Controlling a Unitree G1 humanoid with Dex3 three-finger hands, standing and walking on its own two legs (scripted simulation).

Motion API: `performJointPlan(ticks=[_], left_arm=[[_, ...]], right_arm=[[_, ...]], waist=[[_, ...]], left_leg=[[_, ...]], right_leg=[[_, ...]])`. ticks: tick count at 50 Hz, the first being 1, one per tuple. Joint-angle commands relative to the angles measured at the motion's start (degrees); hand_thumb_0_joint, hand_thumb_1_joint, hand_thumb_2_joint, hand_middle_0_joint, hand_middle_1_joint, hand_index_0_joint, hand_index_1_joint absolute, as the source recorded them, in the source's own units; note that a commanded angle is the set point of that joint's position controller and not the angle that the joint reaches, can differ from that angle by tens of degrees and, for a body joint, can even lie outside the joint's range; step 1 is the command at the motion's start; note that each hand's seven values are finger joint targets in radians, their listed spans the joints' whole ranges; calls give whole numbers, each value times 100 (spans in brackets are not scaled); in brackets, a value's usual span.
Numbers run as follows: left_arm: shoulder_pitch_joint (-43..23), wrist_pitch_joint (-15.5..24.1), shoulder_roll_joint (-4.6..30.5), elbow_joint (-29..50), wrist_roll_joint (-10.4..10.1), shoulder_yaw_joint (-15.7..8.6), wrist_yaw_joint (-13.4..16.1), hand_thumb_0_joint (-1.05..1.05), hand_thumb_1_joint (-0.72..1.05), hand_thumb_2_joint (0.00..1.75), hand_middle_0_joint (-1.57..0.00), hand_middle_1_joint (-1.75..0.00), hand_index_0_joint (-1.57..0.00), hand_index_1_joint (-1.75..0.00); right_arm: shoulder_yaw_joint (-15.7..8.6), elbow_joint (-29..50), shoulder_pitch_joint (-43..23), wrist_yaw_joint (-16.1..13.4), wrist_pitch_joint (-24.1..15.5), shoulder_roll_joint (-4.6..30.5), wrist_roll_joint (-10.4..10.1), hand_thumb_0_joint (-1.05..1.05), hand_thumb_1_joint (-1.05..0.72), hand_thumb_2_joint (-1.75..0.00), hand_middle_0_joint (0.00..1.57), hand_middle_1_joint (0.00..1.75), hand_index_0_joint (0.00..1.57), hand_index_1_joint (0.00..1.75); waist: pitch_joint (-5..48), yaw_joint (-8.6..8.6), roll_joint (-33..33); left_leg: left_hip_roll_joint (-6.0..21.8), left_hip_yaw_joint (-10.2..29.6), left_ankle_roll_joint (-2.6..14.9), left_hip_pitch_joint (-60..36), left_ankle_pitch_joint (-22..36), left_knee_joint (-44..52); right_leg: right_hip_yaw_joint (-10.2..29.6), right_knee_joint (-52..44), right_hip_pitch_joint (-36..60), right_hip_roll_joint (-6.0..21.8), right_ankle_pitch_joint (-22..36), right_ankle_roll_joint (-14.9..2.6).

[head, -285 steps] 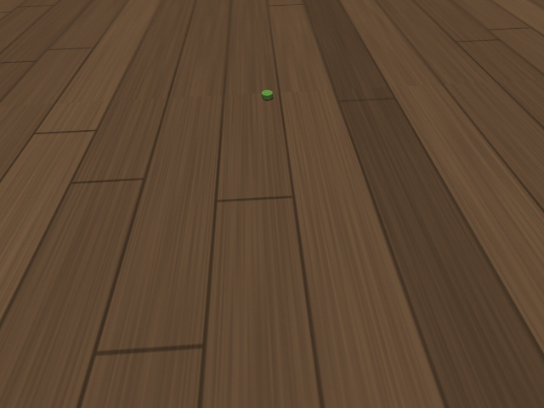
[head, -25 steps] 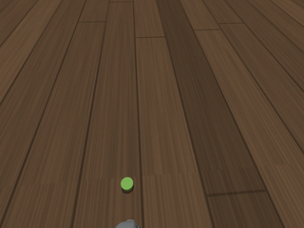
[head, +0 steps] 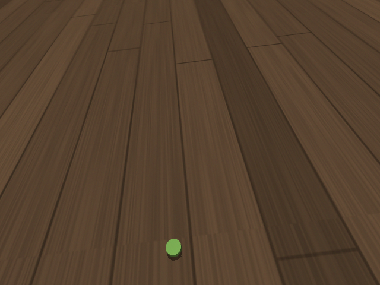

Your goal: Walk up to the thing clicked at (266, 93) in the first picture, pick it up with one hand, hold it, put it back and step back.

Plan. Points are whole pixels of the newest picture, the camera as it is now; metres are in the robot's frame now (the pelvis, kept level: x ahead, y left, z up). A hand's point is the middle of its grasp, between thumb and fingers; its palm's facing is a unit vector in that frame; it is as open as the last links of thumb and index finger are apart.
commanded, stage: walk up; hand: left
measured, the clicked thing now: (173, 247) +0.43 +0.20 -0.75
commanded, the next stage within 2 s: none
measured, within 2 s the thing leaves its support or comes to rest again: neither
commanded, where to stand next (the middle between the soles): +0.08 +0.01 m, yaw +1 degrees
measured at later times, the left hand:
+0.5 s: hand out of the picture +0.13 +0.27 -0.15, palm faces -0.02 -0.93 -0.36, open 7.4 cm
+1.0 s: hand out of the picture +0.10 +0.27 -0.15, palm faces -0.01 -0.93 -0.37, open 7.4 cm
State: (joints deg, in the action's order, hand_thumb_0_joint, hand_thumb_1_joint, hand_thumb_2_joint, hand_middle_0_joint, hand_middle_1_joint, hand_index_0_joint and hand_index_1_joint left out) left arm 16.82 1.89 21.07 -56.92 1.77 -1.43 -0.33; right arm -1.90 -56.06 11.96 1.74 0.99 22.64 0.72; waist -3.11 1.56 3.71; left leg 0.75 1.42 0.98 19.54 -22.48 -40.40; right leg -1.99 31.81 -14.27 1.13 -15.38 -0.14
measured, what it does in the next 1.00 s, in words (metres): stands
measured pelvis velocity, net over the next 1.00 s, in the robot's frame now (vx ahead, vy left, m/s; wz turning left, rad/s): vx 0.04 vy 0.00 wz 0.02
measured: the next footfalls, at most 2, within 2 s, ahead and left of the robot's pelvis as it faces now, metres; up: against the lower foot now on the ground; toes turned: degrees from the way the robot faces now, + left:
none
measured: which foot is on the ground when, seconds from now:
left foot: down 0.00-1.00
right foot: down 0.00-1.00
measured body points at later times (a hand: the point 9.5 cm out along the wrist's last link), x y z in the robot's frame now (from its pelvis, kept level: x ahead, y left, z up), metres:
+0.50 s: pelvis +0.04 +0.01 +0.00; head +0.05 +0.02 +0.45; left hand +0.13 +0.32 -0.13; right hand +0.12 -0.30 -0.12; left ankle +0.03 +0.13 -0.73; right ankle +0.03 -0.12 -0.73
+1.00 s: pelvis +0.04 +0.00 +0.00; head +0.06 +0.00 +0.45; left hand +0.10 +0.32 -0.12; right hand +0.12 -0.31 -0.13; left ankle +0.03 +0.12 -0.71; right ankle +0.03 -0.12 -0.73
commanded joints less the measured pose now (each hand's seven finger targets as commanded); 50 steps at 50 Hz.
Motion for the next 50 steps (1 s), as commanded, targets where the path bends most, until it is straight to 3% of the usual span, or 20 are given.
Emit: performJointPlan(ticks=[1, 3, 4, 5, 6, 10, 13, 17, 24, 32, 36, 38, 40, 42, 44, 45, 46, 47, 48, 50], left_arm=[[-559, 144, 1543, 517, -77, -324, 54, 0, 90, 90, -20, -30, -20, -30], [-594, 104, 1257, 538, -155, -226, 42, 0, 90, 90, -20, -30, -20, -30], [-521, 94, 1062, 591, -213, -172, 44, 0, 90, 90, -20, -30, -20, -30], [-434, 52, 1069, 471, -245, -181, 55, 0, 90, 90, -20, -30, -20, -30], [-431, 27, 1229, 335, -202, -217, 84, 0, 90, 90, -20, -30, -20, -30], [-366, 128, 1289, 226, -145, -216, 74, 0, 90, 90, -20, -30, -20, -30], [-615, 126, 1465, 191, -144, -232, 67, 0, 90, 90, -20, -30, -20, -30], [-844, 102, 1433, 212, -156, -184, 65, 0, 90, 90, -20, -30, -20, -30], [-926, 110, 1375, 138, -178, -168, 81, 0, 90, 90, -20, -30, -20, -30], [-1084, 55, 1601, 127, -171, -228, 85, 0, 90, 90, -20, -30, -20, -30], [-1383, 14, 1432, 222, -171, -190, 72, 0, 90, 90, -20, -30, -20, -30], [-1403, -15, 1225, 233, -176, -142, 61, 0, 90, 90, -20, -30, -20, -30], [-1316, -29, 1192, 188, -156, -160, 79, 0, 90, 90, -20, -30, -20, -30], [-1025, 16, 1167, 106, -151, -167, 54, 0, 90, 90, -20, -30, -20, -30], [-605, 102, 1312, -51, -126, -234, 50, 0, 90, 90, -20, -30, -20, -30], [-333, 131, 1548, -114, -133, -295, 66, 0, 90, 90, -20, -30, -20, -30], [-237, 128, 1828, -141, -136, -366, 73, 0, 90, 90, -20, -30, -20, -30], [-486, 144, 1987, 6, -93, -398, 70, 0, 90, 90, -20, -30, -20, -30], [-626, 145, 1982, 102, -81, -413, 73, 0, 90, 90, -20, -30, -20, -30], [-794, 137, 1734, 222, -65, -372, 85, 0, 90, 90, -20, -30, -20, -30]], right_arm=[[-169, 238, 33, -105, -310, 908, -37, 0, -90, -90, 20, 30, 20, 30], [-258, 109, 201, -189, -425, 1111, 7, 0, -90, -90, 20, 30, 20, 30], [-312, 112, 252, -226, -473, 1384, 38, 0, -90, -90, 20, 30, 20, 30], [-346, 150, -76, -210, -463, 1649, -17, 0, -90, -90, 20, 30, 20, 30], [-354, 133, -175, -179, -434, 1685, -72, 0, -90, -90, 20, 30, 20, 30], [-203, 210, -507, -155, -380, 1229, -60, 0, -90, -90, 20, 30, 20, 30], [-153, 138, -398, -156, -364, 1066, -67, 0, -90, -90, 20, 30, 20, 30], [-181, 77, -467, -152, -396, 1157, -49, 0, -90, -90, 20, 30, 20, 30], [-207, 31, -495, -201, -401, 1262, -93, 0, -90, -90, 20, 30, 20, 30], [-166, -6, -543, -206, -348, 1071, -58, 0, -90, -90, 20, 30, 20, 30], [-218, -101, -376, -196, -381, 1254, -57, 0, -90, -90, 20, 30, 20, 30], [-282, -167, -201, -202, -400, 1510, -50, 0, -90, -90, 20, 30, 20, 30], [-311, -137, -296, -211, -395, 1618, -24, 0, -90, -90, 20, 30, 20, 30], [-294, -25, -589, -206, -366, 1539, -9, 0, -90, -90, 20, 30, 20, 30], [-245, 126, -854, -196, -320, 1318, -81, 0, -90, -90, 20, 30, 20, 30], [-173, 223, -1051, -201, -305, 1063, -117, 0, -90, -90, 20, 30, 20, 30], [-121, 278, -1066, -211, -281, 845, -98, 0, -90, -90, 20, 30, 20, 30], [-145, 261, -969, -238, -246, 906, -49, 0, -90, -90, 20, 30, 20, 30], [-170, 217, -815, -236, -253, 1000, -22, 0, -90, -90, 20, 30, 20, 30], [-185, 167, -702, -164, -282, 1031, -57, 0, -90, -90, 20, 30, 20, 30]], waist=[[311, -195, -1416], [746, -292, -1050], [899, -214, -346], [698, -33, 14], [503, -37, 73], [320, 55, 329], [174, -79, -24], [138, -122, -137], [621, -117, -190], [475, -166, -773], [362, -277, -564], [353, -307, 37], [132, -236, 368], [130, -62, 488], [328, 120, 208], [406, 230, -345], [309, 257, -946], [63, 204, -1119], [-101, 129, -1048], [-164, -12, -1121]], left_leg=[[-84, -239, -36, -570, 497, 1355], [259, 255, 97, -1409, 1675, 1859], [926, 1127, 320, -1681, 2514, 1953], [1399, 1800, 755, -1496, 1897, 1958], [1491, 1730, 987, -1110, 1335, 1931], [743, 724, 445, -461, 1694, 1563], [306, 335, 269, -57, 898, 1253], [415, 498, 366, -321, 1105, 1270], [588, 503, 459, -877, 2655, 1015], [113, -33, 251, -515, 1638, 574], [466, 589, 482, -1035, 2136, 1114], [1124, 1514, 913, -1460, 2321, 1603], [1516, 1892, 1232, -1363, 2476, 1822], [1309, 1497, 1055, -1052, 2345, 1742], [662, 669, 542, -452, 2315, 1035], [141, 136, 291, 6, 1850, 288], [-316, -291, 90, 612, 404, -418], [-196, -178, 45, 819, -1135, -844], [-65, 17, 50, 754, -1293, -976], [86, 79, 88, 644, -1065, -649]], right_leg=[[986, -868, 171, 1037, 695, -699], [575, -79, 56, 827, 1851, -398], [251, 508, -305, 433, 1464, -149], [23, 419, -615, 36, -147, -61], [77, 305, -280, 82, -817, -137], [322, -341, 444, 284, 632, -260], [782, -485, 584, 562, 471, -511], [627, -341, 306, 473, 574, -522], [403, -29, 566, 400, 1673, -406], [993, -406, 654, 979, 1429, -781], [384, 113, 65, 458, 1104, -417], [15, 794, -488, 62, 214, -159], [0, 756, -643, 7, -1172, -154], [24, 219, -237, 71, -956, -216], [372, -390, 843, 318, 790, -302], [1140, -792, 1234, 761, 1096, -570], [2099, -1289, 1418, 1528, 967, -1051], [2569, -1527, 1107, 2194, 1138, -1514], [2631, -1534, 856, 2266, 1238, -1624], [1811, -1431, 889, 1823, 1520, -1368]])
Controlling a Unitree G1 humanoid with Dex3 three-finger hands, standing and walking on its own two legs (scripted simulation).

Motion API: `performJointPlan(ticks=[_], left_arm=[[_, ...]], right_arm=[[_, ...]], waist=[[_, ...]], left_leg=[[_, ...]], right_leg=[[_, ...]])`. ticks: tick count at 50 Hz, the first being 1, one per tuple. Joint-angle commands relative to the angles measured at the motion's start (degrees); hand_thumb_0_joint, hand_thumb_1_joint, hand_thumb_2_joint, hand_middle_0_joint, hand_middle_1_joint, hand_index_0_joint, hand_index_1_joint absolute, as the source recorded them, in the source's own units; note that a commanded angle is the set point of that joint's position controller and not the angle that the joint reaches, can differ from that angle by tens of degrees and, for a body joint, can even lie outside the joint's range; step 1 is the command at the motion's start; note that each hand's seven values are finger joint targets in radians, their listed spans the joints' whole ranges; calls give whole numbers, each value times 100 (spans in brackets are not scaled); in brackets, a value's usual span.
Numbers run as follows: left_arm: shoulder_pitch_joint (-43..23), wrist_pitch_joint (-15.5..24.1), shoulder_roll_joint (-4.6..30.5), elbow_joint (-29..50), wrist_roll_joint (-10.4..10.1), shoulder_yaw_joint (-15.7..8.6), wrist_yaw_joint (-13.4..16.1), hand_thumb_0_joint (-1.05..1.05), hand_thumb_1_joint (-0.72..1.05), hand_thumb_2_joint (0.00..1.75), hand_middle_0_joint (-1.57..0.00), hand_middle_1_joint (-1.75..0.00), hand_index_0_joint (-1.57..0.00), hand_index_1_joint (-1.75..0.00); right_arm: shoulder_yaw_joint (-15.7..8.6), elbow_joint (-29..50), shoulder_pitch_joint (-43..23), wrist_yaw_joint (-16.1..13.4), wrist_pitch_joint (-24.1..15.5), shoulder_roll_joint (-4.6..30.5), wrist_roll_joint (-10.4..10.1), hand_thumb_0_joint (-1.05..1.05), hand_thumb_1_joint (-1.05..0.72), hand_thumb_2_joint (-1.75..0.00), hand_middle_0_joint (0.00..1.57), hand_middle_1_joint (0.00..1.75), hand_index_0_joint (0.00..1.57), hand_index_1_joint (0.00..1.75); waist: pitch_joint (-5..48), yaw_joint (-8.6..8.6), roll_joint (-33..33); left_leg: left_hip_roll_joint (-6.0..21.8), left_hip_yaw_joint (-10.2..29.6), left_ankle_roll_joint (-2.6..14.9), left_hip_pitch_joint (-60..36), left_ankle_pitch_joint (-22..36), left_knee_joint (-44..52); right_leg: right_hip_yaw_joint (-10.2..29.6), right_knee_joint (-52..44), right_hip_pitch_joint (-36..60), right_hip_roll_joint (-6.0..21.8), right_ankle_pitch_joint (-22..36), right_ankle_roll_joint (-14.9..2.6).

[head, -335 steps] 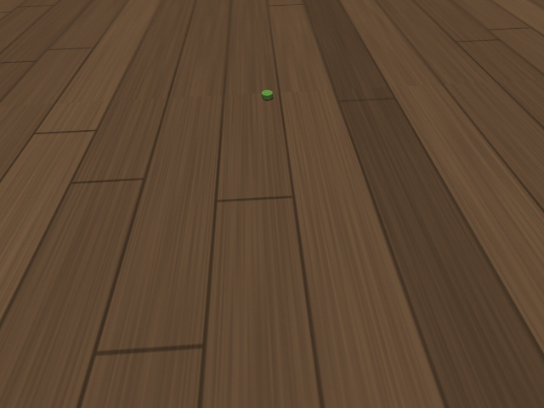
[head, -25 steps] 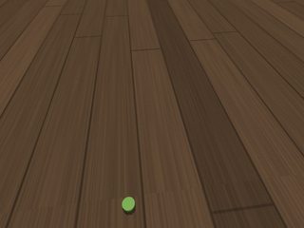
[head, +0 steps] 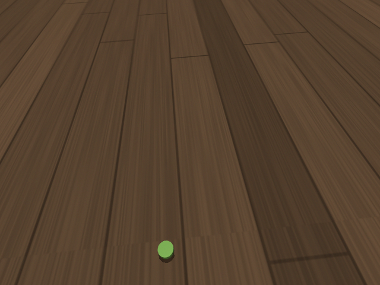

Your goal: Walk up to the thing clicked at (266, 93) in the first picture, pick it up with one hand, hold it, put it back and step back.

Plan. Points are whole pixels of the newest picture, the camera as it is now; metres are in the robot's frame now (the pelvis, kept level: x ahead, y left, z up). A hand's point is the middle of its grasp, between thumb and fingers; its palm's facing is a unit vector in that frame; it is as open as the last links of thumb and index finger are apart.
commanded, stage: walk up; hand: left
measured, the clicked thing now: (165, 249) +0.40 +0.19 -0.75
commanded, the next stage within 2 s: none
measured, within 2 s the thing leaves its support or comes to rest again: neither
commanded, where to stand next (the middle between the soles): +0.05 +0.01 m, yaw +0 degrees
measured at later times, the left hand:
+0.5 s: hand out of the picture +0.06 +0.28 -0.15, palm faces -0.02 -0.94 -0.35, open 7.4 cm
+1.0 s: hand out of the picture +0.14 +0.26 -0.14, palm faces -0.06 -0.94 -0.32, open 7.4 cm
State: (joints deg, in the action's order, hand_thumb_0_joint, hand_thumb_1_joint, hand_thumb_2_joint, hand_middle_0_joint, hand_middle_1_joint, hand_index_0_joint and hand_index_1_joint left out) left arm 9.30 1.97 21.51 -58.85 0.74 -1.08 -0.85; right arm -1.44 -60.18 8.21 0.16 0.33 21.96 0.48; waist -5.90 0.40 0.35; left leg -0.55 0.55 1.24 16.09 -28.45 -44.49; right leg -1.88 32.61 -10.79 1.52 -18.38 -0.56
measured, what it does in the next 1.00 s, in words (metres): stands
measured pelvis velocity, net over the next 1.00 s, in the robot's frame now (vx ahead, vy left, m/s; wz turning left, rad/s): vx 0.03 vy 0.02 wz -0.03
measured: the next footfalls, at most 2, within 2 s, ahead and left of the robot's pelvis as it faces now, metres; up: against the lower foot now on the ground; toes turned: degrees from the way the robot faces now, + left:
none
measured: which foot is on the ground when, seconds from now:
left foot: down 0.00-1.00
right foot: down 0.00-1.00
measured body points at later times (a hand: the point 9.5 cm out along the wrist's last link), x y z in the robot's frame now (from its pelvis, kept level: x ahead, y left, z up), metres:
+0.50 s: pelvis +0.01 +0.02 +0.01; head +0.01 +0.02 +0.46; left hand +0.06 +0.32 -0.12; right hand +0.10 -0.28 -0.12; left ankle +0.05 +0.14 -0.73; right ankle +0.00 -0.11 -0.73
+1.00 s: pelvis +0.03 +0.02 +0.02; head +0.04 +0.02 +0.47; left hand +0.14 +0.31 -0.12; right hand +0.10 -0.29 -0.11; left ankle +0.05 +0.14 -0.73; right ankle +0.00 -0.11 -0.73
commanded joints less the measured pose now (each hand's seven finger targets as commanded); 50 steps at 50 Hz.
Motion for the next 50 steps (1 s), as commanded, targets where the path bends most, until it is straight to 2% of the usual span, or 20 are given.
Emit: performJointPlan(ticks=[1, 2, 4, 6, 7, 8, 9, 10, 11, 13, 14, 17, 19, 20, 21, 22, 24, 27, 34, 50], left_arm=[[-33, 145, 1601, 413, 55, -373, 153, 0, 90, 90, -20, -30, -20, -30], [-29, 150, 1531, 418, 64, -339, 154, 0, 90, 90, -20, -30, -20, -30], [-237, 100, 1549, 520, 27, -320, 140, 0, 90, 90, -20, -30, -20, -30], [-461, 0, 1357, 564, -65, -253, 116, 0, 90, 90, -20, -30, -20, -30], [-549, -34, 1162, 612, -100, -199, 108, 0, 90, 90, -20, -30, -20, -30], [-507, -75, 888, 662, -157, -135, 92, 0, 90, 90, -20, -30, -20, -30], [-316, -174, 853, 572, -192, -128, 110, 0, 90, 90, -20, -30, -20, -30], [-116, -241, 1185, 367, -153, -222, 124, 0, 90, 90, -20, -30, -20, -30], [7, -241, 1226, 268, -124, -229, 99, 0, 90, 90, -20, -30, -20, -30], [115, -196, 1085, 75, -107, -233, 67, 0, 90, 90, -20, -30, -20, -30], [219, -163, 1086, 15, -108, -240, 65, 0, 90, 90, -20, -30, -20, -30], [352, -115, 992, -202, -51, -236, 98, 0, 90, 90, -20, -30, -20, -30], [262, -57, 1143, -228, 25, -275, 154, 0, 90, 90, -20, -30, -20, -30], [-56, -23, 1312, -153, 36, -260, 149, 0, 90, 90, -20, -30, -20, -30], [-427, -20, 1392, -49, 31, -252, 115, 0, 90, 90, -20, -30, -20, -30], [-634, -39, 1369, -31, 29, -244, 90, 0, 90, 90, -20, -30, -20, -30], [-613, -40, 1170, -87, -25, -196, 76, 0, 90, 90, -20, -30, -20, -30], [-486, 24, 1131, -194, -29, -183, 76, 0, 90, 90, -20, -30, -20, -30], [-514, 11, 1096, -286, -65, -183, 111, 0, 90, 90, -20, -30, -20, -30], [-711, -63, 1054, -320, -43, -150, 103, 0, 90, 90, -20, -30, -20, -30]], right_arm=[[-231, 535, -207, 18, -227, 1048, -47, 0, -90, -90, 20, 30, 20, 30], [-244, 504, -171, 38, -238, 1010, -45, 0, -90, -90, 20, 30, 20, 30], [-256, 445, -16, 36, -245, 939, -12, 0, -90, -90, 20, 30, 20, 30], [-310, 260, 227, 7, -269, 937, 28, 0, -90, -90, 20, 30, 20, 30], [-374, 177, 366, -29, -278, 1082, 62, 0, -90, -90, 20, 30, 20, 30], [-435, 187, 399, -74, -304, 1364, 119, 0, -90, -90, 20, 30, 20, 30], [-404, 315, 97, -99, -333, 1503, 111, 0, -90, -90, 20, 30, 20, 30], [-464, 362, -207, -83, -313, 1737, 73, 0, -90, -90, 20, 30, 20, 30], [-440, 406, -546, -74, -274, 1659, 86, 0, -90, -90, 20, 30, 20, 30], [-308, 474, -720, -54, -286, 1323, 123, 0, -90, -90, 20, 30, 20, 30], [-288, 467, -670, -42, -311, 1278, 133, 0, -90, -90, 20, 30, 20, 30], [-263, 416, -779, -8, -258, 1254, 31, 0, -90, -90, 20, 30, 20, 30], [-199, 400, -762, -16, -212, 1018, -67, 0, -90, -90, 20, 30, 20, 30], [-174, 360, -701, -15, -196, 917, -100, 0, -90, -90, 20, 30, 20, 30], [-180, 266, -569, -9, -192, 941, -78, 0, -90, -90, 20, 30, 20, 30], [-204, 163, -507, -12, -199, 1001, -29, 0, -90, -90, 20, 30, 20, 30], [-213, 61, -586, -6, -234, 1082, 2, 0, -90, -90, 20, 30, 20, 30], [-164, -17, -612, -5, -274, 1017, 2, 0, -90, -90, 20, 30, 20, 30], [-126, -141, -630, -52, -310, 1016, -17, 0, -90, -90, 20, 30, 20, 30], [-132, -191, -668, -76, -305, 1051, 8, 0, -90, -90, 20, 30, 20, 30]], waist=[[267, 86, -932], [447, 88, -972], [654, -43, -1012], [813, -250, -701], [925, -335, -342], [1012, -294, 440], [895, -133, 630], [640, -125, 686], [349, 11, 747], [295, 67, 917], [397, 74, 1015], [581, 164, 842], [775, 163, 272], [618, -19, -153], [452, -172, -307], [290, -226, -345], [173, -148, -260], [464, -96, -378], [941, -45, -109], [867, -56, 58]], left_leg=[[273, 130, 51, 949, -177, 119], [247, 109, 26, 756, 210, 419], [183, -86, 1, 19, 909, 1131], [101, -183, -18, -1066, 2127, 2239], [307, 137, 39, -1598, 2589, 2420], [1140, 1258, 296, -1812, 2788, 2705], [1766, 2054, 683, -1283, 1614, 3091], [1939, 2098, 1036, -348, 195, 3220], [1864, 2009, 1064, 22, -320, 3326], [1394, 1373, 711, -90, 330, 3156], [1282, 1210, 618, -187, 775, 3018], [1106, 859, 428, -136, 1295, 2603], [882, 566, 161, -167, 1846, 2134], [549, 352, 18, -321, 1330, 2094], [477, 288, -34, -613, 890, 2231], [492, 343, -32, -723, 744, 2342], [646, 501, 24, -732, 945, 2517], [646, 338, 41, -927, 1678, 2446], [782, 241, 11, -1205, 3001, 2482], [844, 180, 14, -1235, 2936, 2721]], right_leg=[[1573, -1367, 825, 1585, 2086, -1179], [1349, -1217, 943, 1406, 2440, -1035], [936, -925, 553, 1208, 2502, -885], [484, -414, -111, 878, 2046, -559], [310, -56, -573, 644, 1517, -325], [85, 501, -1084, 169, 453, -63], [243, 674, -1106, -66, -1034, -19], [470, 1119, -586, 131, -1458, -66], [379, 1192, -473, 198, -1362, -80], [472, 659, -438, 187, -1072, -105], [384, 404, -395, 177, -841, -93], [131, -822, 327, 51, 157, -50], [703, -1382, 639, 369, 864, -149], [1152, -1641, 127, 644, 519, -240], [1249, -1684, -346, 739, -166, -282], [1157, -1681, -629, 678, -594, -259], [878, -1709, -558, 498, -345, -166], [884, -1754, -227, 548, 593, -153], [666, -1514, 415, 534, 1812, -85], [656, -1585, 453, 500, 1702, -59]])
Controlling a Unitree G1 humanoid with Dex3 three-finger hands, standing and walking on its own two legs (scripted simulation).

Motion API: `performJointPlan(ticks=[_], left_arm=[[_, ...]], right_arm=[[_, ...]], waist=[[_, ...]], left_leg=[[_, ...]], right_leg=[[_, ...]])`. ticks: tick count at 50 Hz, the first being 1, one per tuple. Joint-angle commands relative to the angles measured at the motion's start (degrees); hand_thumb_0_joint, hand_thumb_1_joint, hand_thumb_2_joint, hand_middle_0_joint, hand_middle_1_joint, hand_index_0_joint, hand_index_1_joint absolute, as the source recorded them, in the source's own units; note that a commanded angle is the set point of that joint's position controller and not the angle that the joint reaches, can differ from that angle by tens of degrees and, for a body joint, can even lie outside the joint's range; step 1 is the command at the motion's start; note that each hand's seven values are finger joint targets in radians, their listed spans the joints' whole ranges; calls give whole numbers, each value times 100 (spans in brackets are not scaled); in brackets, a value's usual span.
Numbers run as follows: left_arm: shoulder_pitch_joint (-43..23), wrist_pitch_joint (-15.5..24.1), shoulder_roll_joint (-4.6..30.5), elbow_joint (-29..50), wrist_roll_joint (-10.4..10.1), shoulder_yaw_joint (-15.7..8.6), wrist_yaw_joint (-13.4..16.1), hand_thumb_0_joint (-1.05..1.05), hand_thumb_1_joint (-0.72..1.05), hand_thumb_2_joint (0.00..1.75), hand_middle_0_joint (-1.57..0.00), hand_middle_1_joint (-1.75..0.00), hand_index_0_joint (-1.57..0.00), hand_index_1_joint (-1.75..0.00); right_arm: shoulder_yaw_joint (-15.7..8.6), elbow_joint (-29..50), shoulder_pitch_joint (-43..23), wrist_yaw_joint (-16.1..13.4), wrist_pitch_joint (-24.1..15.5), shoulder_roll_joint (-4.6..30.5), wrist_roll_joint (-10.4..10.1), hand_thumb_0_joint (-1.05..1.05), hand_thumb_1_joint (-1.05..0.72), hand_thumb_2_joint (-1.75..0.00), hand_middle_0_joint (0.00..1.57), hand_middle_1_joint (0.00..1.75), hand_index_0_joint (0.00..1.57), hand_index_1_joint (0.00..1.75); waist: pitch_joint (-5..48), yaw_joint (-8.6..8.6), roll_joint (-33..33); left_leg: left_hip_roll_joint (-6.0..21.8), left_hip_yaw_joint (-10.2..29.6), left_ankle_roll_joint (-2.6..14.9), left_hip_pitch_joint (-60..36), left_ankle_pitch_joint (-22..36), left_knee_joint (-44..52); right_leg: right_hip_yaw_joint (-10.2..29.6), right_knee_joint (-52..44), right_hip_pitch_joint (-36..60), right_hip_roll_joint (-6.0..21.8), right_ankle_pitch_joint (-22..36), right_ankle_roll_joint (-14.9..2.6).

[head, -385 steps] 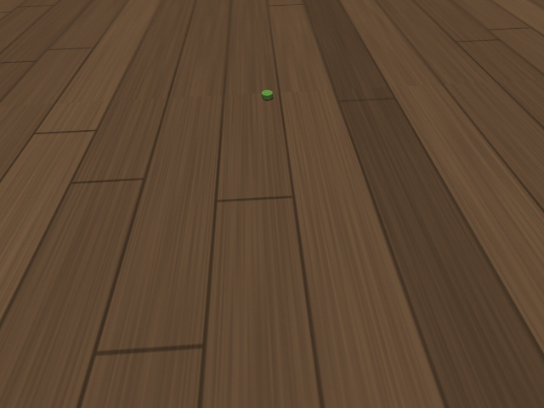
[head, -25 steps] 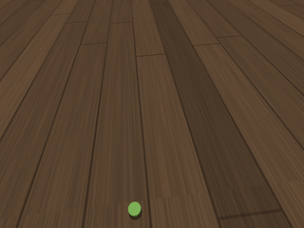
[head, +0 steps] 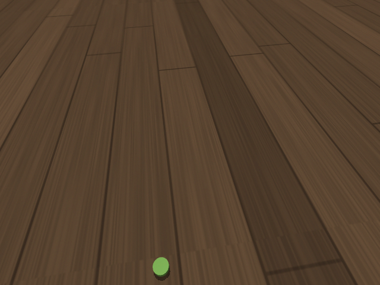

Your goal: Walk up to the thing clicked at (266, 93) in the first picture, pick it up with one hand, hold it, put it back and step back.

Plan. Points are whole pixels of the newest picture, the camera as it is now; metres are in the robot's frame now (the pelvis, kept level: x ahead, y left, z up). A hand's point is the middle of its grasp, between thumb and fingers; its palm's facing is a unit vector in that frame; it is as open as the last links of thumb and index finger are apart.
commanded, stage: walk up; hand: left
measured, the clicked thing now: (161, 266) +0.36 +0.18 -0.77
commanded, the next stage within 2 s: none
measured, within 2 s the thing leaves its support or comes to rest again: neither
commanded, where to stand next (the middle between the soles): +0.02 +0.00 m, yaw +2 degrees
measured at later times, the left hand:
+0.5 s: hand out of the picture +0.09 +0.25 -0.16, palm faces -0.01 -0.94 -0.34, open 7.4 cm
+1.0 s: hand out of the picture -0.05 +0.24 -0.14, palm faces +0.09 -0.90 -0.42, open 7.4 cm
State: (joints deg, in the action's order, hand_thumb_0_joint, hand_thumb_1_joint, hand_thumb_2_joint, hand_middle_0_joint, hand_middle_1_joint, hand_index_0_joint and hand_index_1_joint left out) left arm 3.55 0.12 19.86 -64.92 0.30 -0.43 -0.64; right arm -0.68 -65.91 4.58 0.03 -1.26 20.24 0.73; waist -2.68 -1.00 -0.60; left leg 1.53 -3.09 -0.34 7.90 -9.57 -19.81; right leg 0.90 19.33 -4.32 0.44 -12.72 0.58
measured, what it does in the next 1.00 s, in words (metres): lifts its left foot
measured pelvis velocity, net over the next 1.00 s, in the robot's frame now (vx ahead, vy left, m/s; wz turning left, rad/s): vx -0.08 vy -0.03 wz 0.05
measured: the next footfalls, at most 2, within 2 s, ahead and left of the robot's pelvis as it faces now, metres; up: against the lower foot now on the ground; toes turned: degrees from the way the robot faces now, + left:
left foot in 1.20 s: +0.00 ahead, +0.13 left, +0.00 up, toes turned +6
right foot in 1.64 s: +0.06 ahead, -0.14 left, +0.00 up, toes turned +2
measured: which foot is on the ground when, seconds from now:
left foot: down 0.00-0.74, up 0.76-1.00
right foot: down 0.00-1.00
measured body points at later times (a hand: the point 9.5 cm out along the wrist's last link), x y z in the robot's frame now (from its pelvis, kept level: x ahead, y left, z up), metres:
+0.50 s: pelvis -0.01 +0.00 +0.00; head +0.02 +0.00 +0.45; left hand +0.09 +0.30 -0.14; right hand +0.08 -0.31 -0.13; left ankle +0.01 +0.12 -0.75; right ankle -0.02 -0.13 -0.75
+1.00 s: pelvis -0.08 -0.03 -0.01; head -0.06 -0.06 +0.44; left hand -0.06 +0.28 -0.11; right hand +0.00 -0.35 -0.15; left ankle -0.11 +0.12 -0.68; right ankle -0.07 -0.14 -0.75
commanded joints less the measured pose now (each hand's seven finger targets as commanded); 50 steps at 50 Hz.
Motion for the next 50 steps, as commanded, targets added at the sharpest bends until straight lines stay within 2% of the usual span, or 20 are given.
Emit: performJointPlan(ticks=[1, 20, 21, 24, 27, 31, 32, 34, 35, 36, 37, 38, 39, 41, 42, 44, 45, 47, 48, 50], left_arm=[[-179, 122, 1233, 287, 5, -223, 83, 0, 90, 90, -20, -30, -20, -30], [-117, 141, 1214, 334, 18, -233, 100, 0, 90, 90, -20, -30, -20, -30], [-217, -2, 1507, 426, -38, -427, 128, 0, 90, 90, -20, -30, -20, -30], [21, -103, 1378, 626, -90, -424, 158, 0, 90, 90, -20, -30, -20, -30], [25, -211, 1215, 831, -68, -417, 132, 0, 90, 90, -20, -30, -20, -30], [459, -416, 1179, 970, 21, -490, 57, 0, 90, 90, -20, -30, -20, -30], [652, -437, 1194, 970, 25, -520, 37, 0, 90, 90, -20, -30, -20, -30], [948, -429, 1196, 924, 26, -584, 1, 0, 90, 90, -20, -30, -20, -30], [966, -384, 1235, 927, 54, -616, 9, 0, 90, 90, -20, -30, -20, -30], [776, -271, 1571, 1028, 117, -667, 43, 0, 90, 90, -20, -30, -20, -30], [568, -165, 1925, 1134, 159, -736, 79, 0, 90, 90, -20, -30, -20, -30], [330, -60, 1883, 1229, 198, -696, 123, 0, 90, 90, -20, -30, -20, -30], [139, 12, 1952, 1339, 229, -712, 169, 0, 90, 90, -20, -30, -20, -30], [-23, 121, 1777, 1399, 225, -711, 211, 0, 90, 90, -20, -30, -20, -30], [56, 182, 1718, 1389, 223, -721, 243, 0, 90, 90, -20, -30, -20, -30], [687, 294, 1810, 1354, 237, -808, 251, 0, 90, 90, -20, -30, -20, -30], [1059, 363, 1966, 1339, 232, -888, 223, 0, 90, 90, -20, -30, -20, -30], [1081, 415, 1781, 1489, 189, -882, 152, 0, 90, 90, -20, -30, -20, -30], [1125, 435, 1709, 1493, 169, -873, 128, 0, 90, 90, -20, -30, -20, -30], [1218, 445, 1665, 1531, 163, -870, 63, 0, 90, 90, -20, -30, -20, -30]], right_arm=[[-206, 382, -259, -64, -144, 1215, -21, 0, -90, -90, 20, 30, 20, 30], [-218, 425, -191, -47, -93, 1170, -11, 0, -90, -90, 20, 30, 20, 30], [-289, 424, -385, -108, 6, 1430, -69, 0, -90, -90, 20, 30, 20, 30], [-358, 558, -169, -152, 45, 1448, -147, 0, -90, -90, 20, 30, 20, 30], [-466, 737, -155, -163, 113, 1537, -127, 0, -90, -90, 20, 30, 20, 30], [-596, 1195, -562, -183, 195, 1697, -14, 0, -90, -90, 20, 30, 20, 30], [-615, 1300, -685, -179, 221, 1705, 32, 0, -90, -90, 20, 30, 20, 30], [-614, 1476, -943, -164, 309, 1630, 42, 0, -90, -90, 20, 30, 20, 30], [-577, 1481, -983, -151, 337, 1479, 2, 0, -90, -90, 20, 30, 20, 30], [-491, 1503, -836, -143, 341, 1185, -65, 0, -90, -90, 20, 30, 20, 30], [-395, 1559, -784, -164, 368, 921, -61, 0, -90, -90, 20, 30, 20, 30], [-408, 1423, -395, -164, 428, 1002, -7, 0, -90, -90, 20, 30, 20, 30], [-470, 1426, -184, -131, 428, 1085, 9, 0, -90, -90, 20, 30, 20, 30], [-549, 1324, -76, -34, 431, 1256, 15, 0, -90, -90, 20, 30, 20, 30], [-595, 1275, 135, 25, 452, 1377, 27, 0, -90, -90, 20, 30, 20, 30], [-625, 1400, 307, 158, 456, 1527, 123, 0, -90, -90, 20, 30, 20, 30], [-692, 1554, 199, 233, 420, 1654, 201, 0, -90, -90, 20, 30, 20, 30], [-645, 1577, 52, 240, 293, 1661, 141, 0, -90, -90, 20, 30, 20, 30], [-629, 1572, 62, 245, 236, 1598, 109, 0, -90, -90, 20, 30, 20, 30], [-579, 1603, 59, 273, 135, 1463, 116, 0, -90, -90, 20, 30, 20, 30]], waist=[[523, 64, 130], [503, 34, 64], [-256, 83, -106], [406, 75, 115], [974, 35, 425], [1021, 183, 1328], [982, 274, 1331], [820, 459, 1070], [669, 531, 688], [431, 464, -577], [135, 436, -1267], [121, 256, -687], [119, 144, -715], [31, 89, -513], [157, 49, -330], [570, 225, -379], [586, 393, -511], [200, 534, -602], [-33, 557, -624], [-413, 550, -772]], left_leg=[[629, 547, 159, -388, 1034, 262], [598, 473, 155, -539, 827, 221], [663, 630, 224, -51, 2367, -200], [824, 557, 382, -487, 3409, -411], [1141, 777, 708, -474, 3173, -372], [1864, 1359, 1345, 310, 2057, -94], [1917, 1377, 1370, 560, 1755, -132], [1527, 1051, 1107, 1021, 1630, -761], [1063, 785, 722, 990, 1098, -1381], [92, 352, 322, 1254, 83, -2365], [-735, 633, 127, 1904, -2309, -3160], [-456, 1231, 145, 1615, -2520, -3619], [-369, 1264, 152, 1491, -2445, -3848], [-347, 1545, 86, 1562, -1751, -4153], [-371, 1530, 37, 1878, -1445, -4098], [-341, 1434, 27, 2638, -1312, -4110], [-257, 1472, 27, 3032, -1274, -4186], [-114, 1454, -35, 3281, -1186, -3776], [-114, 1417, -68, 3187, -1153, -3517], [-101, 1161, -129, 2816, -1244, -2927]], right_leg=[[389, -267, -155, 610, 1129, -175], [438, -357, -270, 577, 1096, -176], [396, 173, -718, 589, 2525, -184], [151, 634, -584, 482, 2657, -200], [47, 1297, -546, 261, 1727, -230], [-28, 2803, -668, 19, -1439, -285], [59, 2782, -573, 112, -1651, -301], [-19, 2139, -331, 167, -874, -380], [186, 1293, -460, 376, 26, -394], [1341, 146, -726, 1088, 1117, -486], [2353, -310, -818, 1758, 1560, -871], [2259, -264, -1202, 1957, 1022, -1096], [2391, -274, -1529, 2081, 805, -1384], [1955, -330, -1366, 1679, -28, -1140], [1612, -388, -748, 1378, -543, -868], [1832, -527, 650, 1445, -1966, -785], [2230, -682, 1049, 1666, -2840, -903], [2295, -888, 1134, 1790, -2947, -998], [2036, -973, 991, 1709, -2653, -906], [1514, -1049, 598, 1572, -1989, -1035]])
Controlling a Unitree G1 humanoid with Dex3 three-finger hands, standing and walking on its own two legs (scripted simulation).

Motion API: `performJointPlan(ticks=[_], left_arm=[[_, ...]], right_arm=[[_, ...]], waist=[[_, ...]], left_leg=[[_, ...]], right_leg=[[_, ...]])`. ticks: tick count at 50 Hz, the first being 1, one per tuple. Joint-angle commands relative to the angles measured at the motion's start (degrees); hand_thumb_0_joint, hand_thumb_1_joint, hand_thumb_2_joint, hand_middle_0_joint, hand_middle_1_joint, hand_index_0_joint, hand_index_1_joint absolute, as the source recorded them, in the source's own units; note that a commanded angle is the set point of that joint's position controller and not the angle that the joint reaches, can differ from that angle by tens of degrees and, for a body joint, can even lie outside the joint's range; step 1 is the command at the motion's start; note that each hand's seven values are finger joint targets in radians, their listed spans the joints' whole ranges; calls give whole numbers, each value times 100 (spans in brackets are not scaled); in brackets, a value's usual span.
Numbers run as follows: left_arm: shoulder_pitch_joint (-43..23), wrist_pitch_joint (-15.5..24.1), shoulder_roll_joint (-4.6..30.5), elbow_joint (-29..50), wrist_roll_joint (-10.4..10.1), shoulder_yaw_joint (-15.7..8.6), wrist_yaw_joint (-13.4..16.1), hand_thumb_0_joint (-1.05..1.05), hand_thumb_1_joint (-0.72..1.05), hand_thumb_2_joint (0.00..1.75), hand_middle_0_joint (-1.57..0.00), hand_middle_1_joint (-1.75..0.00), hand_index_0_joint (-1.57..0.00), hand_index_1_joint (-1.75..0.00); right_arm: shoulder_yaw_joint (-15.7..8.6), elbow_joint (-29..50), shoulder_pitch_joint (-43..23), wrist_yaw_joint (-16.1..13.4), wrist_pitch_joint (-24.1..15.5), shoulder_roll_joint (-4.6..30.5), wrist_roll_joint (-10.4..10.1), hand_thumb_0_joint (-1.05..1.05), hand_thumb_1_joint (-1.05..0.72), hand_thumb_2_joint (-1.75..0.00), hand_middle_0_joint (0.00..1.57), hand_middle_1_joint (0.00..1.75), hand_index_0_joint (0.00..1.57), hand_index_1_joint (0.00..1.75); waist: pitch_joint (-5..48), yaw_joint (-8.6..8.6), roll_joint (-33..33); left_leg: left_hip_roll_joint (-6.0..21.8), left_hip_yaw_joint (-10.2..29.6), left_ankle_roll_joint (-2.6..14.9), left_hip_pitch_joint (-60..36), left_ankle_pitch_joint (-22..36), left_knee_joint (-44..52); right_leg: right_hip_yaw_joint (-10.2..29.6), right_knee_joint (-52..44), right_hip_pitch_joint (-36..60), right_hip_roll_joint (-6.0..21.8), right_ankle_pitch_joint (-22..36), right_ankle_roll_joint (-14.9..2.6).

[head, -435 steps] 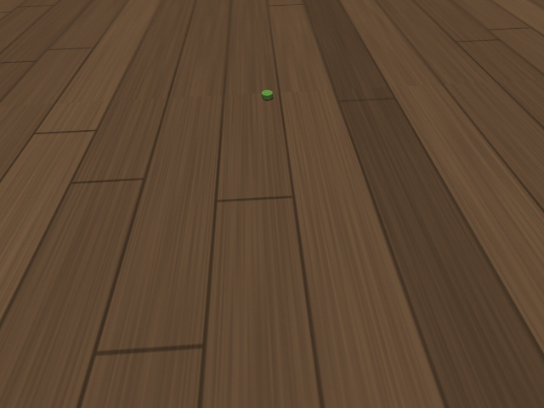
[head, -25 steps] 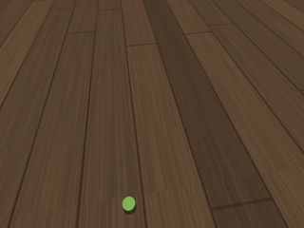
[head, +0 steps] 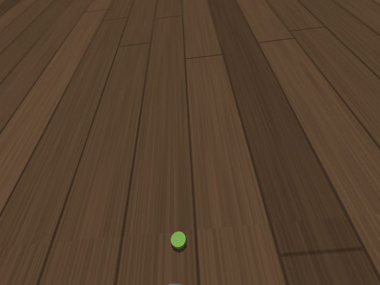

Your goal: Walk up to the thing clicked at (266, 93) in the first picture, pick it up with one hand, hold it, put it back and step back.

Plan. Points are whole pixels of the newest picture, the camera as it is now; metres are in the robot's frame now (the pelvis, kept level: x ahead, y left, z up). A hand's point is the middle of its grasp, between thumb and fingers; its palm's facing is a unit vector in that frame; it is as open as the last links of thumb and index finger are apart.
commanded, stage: walk up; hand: left
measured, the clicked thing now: (178, 240) +0.46 +0.19 -0.76
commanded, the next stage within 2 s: none
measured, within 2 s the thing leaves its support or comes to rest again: neither
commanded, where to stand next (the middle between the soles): +0.10 +0.02 m, yaw -1 degrees
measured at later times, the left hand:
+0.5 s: hand out of the picture +0.11 +0.32 -0.18, palm faces -0.01 -0.95 -0.31, open 7.4 cm
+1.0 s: hand out of the picture +0.16 +0.27 -0.15, palm faces -0.01 -0.95 -0.31, open 7.4 cm
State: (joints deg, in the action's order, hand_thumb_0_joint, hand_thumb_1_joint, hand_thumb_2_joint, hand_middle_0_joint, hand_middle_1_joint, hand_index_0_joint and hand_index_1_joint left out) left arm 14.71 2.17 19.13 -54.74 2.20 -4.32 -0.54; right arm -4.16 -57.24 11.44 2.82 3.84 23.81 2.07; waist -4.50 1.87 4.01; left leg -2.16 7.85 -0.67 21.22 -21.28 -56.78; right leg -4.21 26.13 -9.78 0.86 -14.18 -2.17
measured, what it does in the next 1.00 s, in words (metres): steps on the spot: left foot, then right foot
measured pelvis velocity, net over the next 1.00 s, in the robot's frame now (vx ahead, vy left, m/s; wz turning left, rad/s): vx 0.03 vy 0.02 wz -0.01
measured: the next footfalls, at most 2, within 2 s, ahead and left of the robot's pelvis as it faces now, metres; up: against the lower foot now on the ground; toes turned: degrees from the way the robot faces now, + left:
left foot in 0.20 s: +0.09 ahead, +0.16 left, +0.00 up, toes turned +3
right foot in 0.64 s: +0.14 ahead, -0.11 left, +0.00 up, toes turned -1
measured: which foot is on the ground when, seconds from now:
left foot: up 0.00-0.18, down 0.20-0.66, up 0.68-0.92, down 0.94-1.00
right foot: down 0.00-0.22, up 0.24-0.62, down 0.64-1.00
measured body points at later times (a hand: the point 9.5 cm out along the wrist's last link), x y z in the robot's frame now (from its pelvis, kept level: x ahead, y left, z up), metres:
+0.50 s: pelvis +0.05 +0.05 -0.01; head +0.08 +0.09 +0.44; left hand +0.11 +0.37 -0.15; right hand +0.09 -0.28 -0.09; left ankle +0.05 +0.16 -0.74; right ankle +0.11 -0.12 -0.68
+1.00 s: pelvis +0.03 +0.02 -0.02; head +0.03 +0.04 +0.43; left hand +0.15 +0.32 -0.13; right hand +0.08 -0.29 -0.13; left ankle +0.00 +0.13 -0.74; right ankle +0.09 -0.07 -0.73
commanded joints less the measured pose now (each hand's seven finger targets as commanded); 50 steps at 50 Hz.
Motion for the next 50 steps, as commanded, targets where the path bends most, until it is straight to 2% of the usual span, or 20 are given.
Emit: performJointPlan(ticks=[1, 6, 9, 10, 11, 13, 16, 22, 24, 28, 31, 32, 33, 34, 35, 38, 43, 46, 48, 50], left_arm=[[94, 231, 1790, 548, -31, -484, 16, 0, 90, 90, -20, -30, -20, -30], [-148, 52, 1920, 873, 41, -478, -156, 0, 90, 90, -20, -30, -20, -30], [-440, -136, 1539, 1060, 45, -357, -207, 0, 90, 90, -20, -30, -20, -30], [-266, -205, 1152, 1099, 21, -225, -204, 0, 90, 90, -20, -30, -20, -30], [-65, -235, 867, 1153, -47, -113, -176, 0, 90, 90, -20, -30, -20, -30], [168, -253, 1670, 863, -127, -252, -102, 0, 90, 90, -20, -30, -20, -30], [526, -287, 1821, 524, -103, -346, -175, 0, 90, 90, -20, -30, -20, -30], [240, -354, 1330, 522, -341, -137, 19, 0, 90, 90, -20, -30, -20, -30], [118, -358, 1375, 602, -432, -94, 173, 0, 90, 90, -20, -30, -20, -30], [-189, -321, 1380, 702, -315, -77, 211, 0, 90, 90, -20, -30, -20, -30], [-41, -317, 1396, 661, -99, -170, 149, 0, 90, 90, -20, -30, -20, -30], [-69, -320, 1689, 806, -1, -275, 124, 0, 90, 90, -20, -30, -20, -30], [-327, -356, 2001, 1011, 88, -425, 88, 0, 90, 90, -20, -30, -20, -30], [-655, -447, 1936, 1270, 70, -378, 66, 0, 90, 90, -20, -30, -20, -30], [-742, -479, 1904, 1419, 83, -363, 59, 0, 90, 90, -20, -30, -20, -30], [-897, -538, 1404, 1603, 75, -275, 31, 0, 90, 90, -20, -30, -20, -30], [-232, -383, 1366, 1484, 120, -317, -55, 0, 90, 90, -20, -30, -20, -30], [-443, -410, 1527, 1417, -16, -245, -142, 0, 90, 90, -20, -30, -20, -30], [-343, -377, 854, 1335, -162, -18, -91, 0, 90, 90, -20, -30, -20, -30], [-776, -257, 1551, 1087, -115, -218, -31, 0, 90, 90, -20, -30, -20, -30]], right_arm=[[-225, 720, -485, 6, -414, 1056, -11, 0, -90, -90, 20, 30, 20, 30], [-282, 627, 202, 31, -575, 1049, -43, 0, -90, -90, 20, 30, 20, 30], [-451, 159, 1731, -179, -713, 1130, -48, 0, -90, -90, 20, 30, 20, 30], [-516, 166, 1988, -278, -745, 1375, 25, 0, -90, -90, 20, 30, 20, 30], [-495, 440, 1722, -356, -806, 1689, 144, 0, -90, -90, 20, 30, 20, 30], [-501, 848, 544, -355, -819, 2058, -49, 0, -90, -90, 20, 30, 20, 30], [-335, 966, 455, -401, -953, 1548, -65, 0, -90, -90, 20, 30, 20, 30], [-153, 1114, -149, -459, -734, 1121, -99, 0, -90, -90, 20, 30, 20, 30], [-181, 1283, -229, -437, -466, 1065, -63, 0, -90, -90, 20, 30, 20, 30], [-267, 1348, -2, -426, -214, 1175, -149, 0, -90, -90, 20, 30, 20, 30], [-221, 1379, -54, -468, -179, 1149, -371, 0, -90, -90, 20, 30, 20, 30], [-166, 1366, 160, -498, -216, 990, -426, 0, -90, -90, 20, 30, 20, 30], [-100, 1377, 434, -576, -241, 786, -458, 0, -90, -90, 20, 30, 20, 30], [-126, 1258, 448, -725, -195, 824, -448, 0, -90, -90, 20, 30, 20, 30], [-153, 1166, 475, -820, -205, 880, -394, 0, -90, -90, 20, 30, 20, 30], [-170, 959, 522, -797, -326, 1060, -373, 0, -90, -90, 20, 30, 20, 30], [-61, 949, 491, -589, -624, 944, -166, 0, -90, -90, 20, 30, 20, 30], [-68, 740, 894, -483, -776, 748, 4, 0, -90, -90, 20, 30, 20, 30], [-186, 1051, 18, -488, -807, 1419, 208, 0, -90, -90, 20, 30, 20, 30], [-124, 1141, -526, -435, -803, 1348, 18, 0, -90, -90, 20, 30, 20, 30]], waist=[[-315, 210, -1327], [-125, -61, -1763], [471, -763, -546], [419, -875, 607], [216, -684, 1206], [-566, -344, 419], [-570, -135, 98], [-538, -23, 962], [-329, -156, 1362], [622, -404, 1013], [1226, -95, -125], [1415, -30, -887], [1453, -129, -2142], [1205, -18, -2579], [1076, -6, -2613], [1114, -39, -1750], [1509, 298, -1315], [947, -184, -930], [71, 25, 855], [-717, -58, 194]], left_leg=[[265, -100, -122, 1197, -98, 1050], [285, -1033, -9, -430, -303, 2035], [118, -1199, 95, -2651, 779, 3076], [702, -30, 272, -2977, -466, 3639], [2044, 2589, 590, -2404, -2110, 4447], [2624, 2865, 1353, -604, -3102, 5057], [1810, 1135, 884, -792, -1021, 4581], [1465, -760, 1175, -228, 4859, 3457], [1276, -901, 1175, -654, 5366, 3151], [1231, -592, 1096, -1574, 4626, 2367], [1264, -509, 798, -1573, 3794, 1292], [1035, -534, 558, -1170, 2573, 736], [349, -737, 320, -99, 10, -84], [-226, -851, 231, 325, -1910, -956], [-33, -579, 170, 59, -2189, -1023], [-187, -516, 128, 242, -1345, -1224], [78, -916, 98, 451, -1242, 1417], [127, -782, 327, -1372, 179, 4282], [2063, 2376, 801, -2018, -254, 4682], [2466, 1783, 1523, 368, -561, 4603]], right_leg=[[1802, -1712, 900, 1445, -1710, -803], [1006, -1431, -392, 1124, -2031, -807], [359, 623, -1678, 624, -2349, -541], [15, 2145, -2561, 170, -2450, -312], [690, 3558, -3351, -406, -2027, -57], [1365, 3707, -2651, 226, -1290, -117], [1606, 3532, -2386, 155, -619, 48], [972, 3200, -1321, -265, -648, 329], [592, 2989, -1460, -275, -778, 383], [207, 1616, -1183, -165, -465, 313], [335, -69, -302, -116, 955, 48], [1004, -29, 139, 432, 2782, -223], [2080, 196, 715, 1248, 4351, -776], [2492, 116, 429, 1667, 4956, -1658], [2683, 106, -101, 1787, 4705, -1787], [1643, 435, 18, 1090, 4459, -1448], [2089, -124, 1075, 1028, -654, -1258], [1807, 515, -405, 1025, -974, -847], [611, 2147, -3047, -356, -1408, 143], [1012, 2042, -1295, 313, -1340, 149]])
